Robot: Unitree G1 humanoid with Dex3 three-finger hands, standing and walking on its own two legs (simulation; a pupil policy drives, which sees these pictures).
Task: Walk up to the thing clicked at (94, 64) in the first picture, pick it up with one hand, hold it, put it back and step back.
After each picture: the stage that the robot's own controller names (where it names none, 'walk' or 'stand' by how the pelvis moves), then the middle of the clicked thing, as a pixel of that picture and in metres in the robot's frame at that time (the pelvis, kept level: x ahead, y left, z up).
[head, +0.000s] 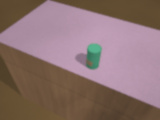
stand; (93, 56) +0.56 -0.04 -0.05
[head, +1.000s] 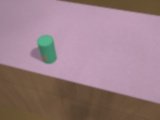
rise first; (47, 50) +0.52 +0.18 -0.02
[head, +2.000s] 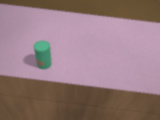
stand; (43, 55) +0.51 +0.18 -0.02
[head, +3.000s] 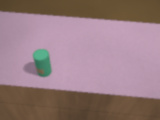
stand; (42, 63) +0.49 +0.18 -0.04
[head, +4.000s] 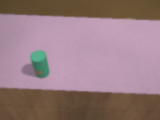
stand; (40, 64) +0.49 +0.19 -0.05
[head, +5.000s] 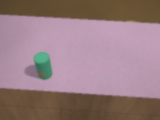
stand; (43, 66) +0.49 +0.18 -0.05
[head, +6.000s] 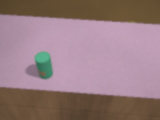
stand; (44, 65) +0.49 +0.18 -0.05
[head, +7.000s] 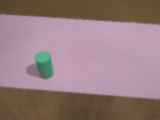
rise first; (44, 65) +0.49 +0.18 -0.05
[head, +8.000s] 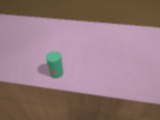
rise first; (55, 65) +0.50 +0.16 -0.05
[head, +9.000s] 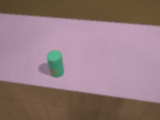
go down; (55, 64) +0.50 +0.16 -0.04
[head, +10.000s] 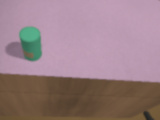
go down; (31, 44) +0.49 +0.15 +0.00
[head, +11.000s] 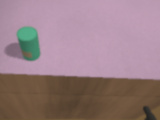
approach; (29, 44) +0.50 +0.16 +0.02
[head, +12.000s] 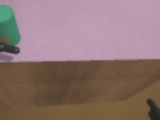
close in; (6, 27) +0.52 +0.17 +0.05
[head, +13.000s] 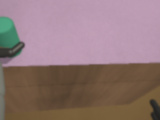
lift; (7, 38) +0.49 +0.18 +0.05
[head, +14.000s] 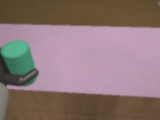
lift; (21, 64) +0.32 +0.18 +0.19
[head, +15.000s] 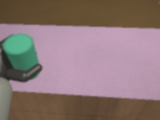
hold; (24, 58) +0.32 +0.16 +0.21
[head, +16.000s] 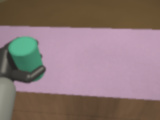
hold; (28, 60) +0.32 +0.15 +0.21
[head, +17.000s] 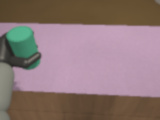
crouch; (25, 49) +0.38 +0.17 +0.20
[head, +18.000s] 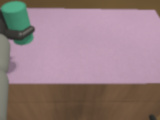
lower; (19, 24) +0.48 +0.17 +0.18
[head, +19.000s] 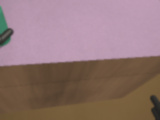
lower; out of the picture +0.52 +0.18 +0.06
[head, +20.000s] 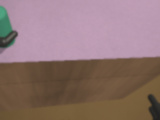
lower; out of the picture +0.52 +0.18 +0.06
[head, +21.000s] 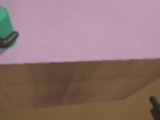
lower; (0, 28) +0.51 +0.18 +0.06
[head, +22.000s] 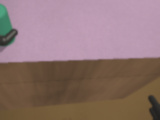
lower; out of the picture +0.52 +0.18 +0.06
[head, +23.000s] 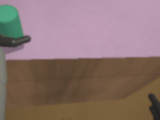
open; (10, 27) +0.51 +0.15 +0.06
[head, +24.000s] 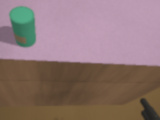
sink last; (24, 28) +0.50 +0.14 +0.05
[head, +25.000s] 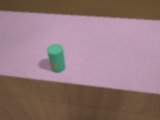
sink last; (56, 58) +0.51 +0.15 +0.01
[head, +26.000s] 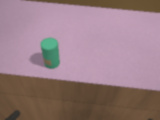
stand; (50, 53) +0.49 +0.15 +0.02
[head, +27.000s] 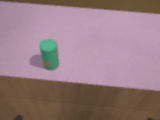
stand; (50, 55) +0.49 +0.15 +0.02
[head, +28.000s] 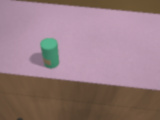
stand; (50, 53) +0.49 +0.15 +0.01
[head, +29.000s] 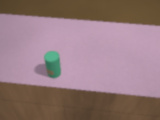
stand; (53, 65) +0.50 +0.15 -0.05
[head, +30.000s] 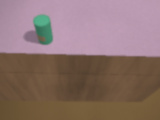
walk; (43, 30) +0.58 +0.17 -0.02
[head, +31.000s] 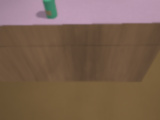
walk; (50, 7) +0.84 +0.21 -0.03
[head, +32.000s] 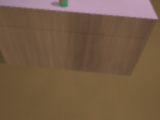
stand; out of the picture +1.12 +0.16 -0.03
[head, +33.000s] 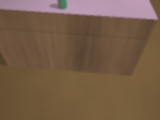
stand; (62, 0) +1.11 +0.16 -0.05
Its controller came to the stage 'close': yes
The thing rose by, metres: 0.23
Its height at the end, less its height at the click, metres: +0.00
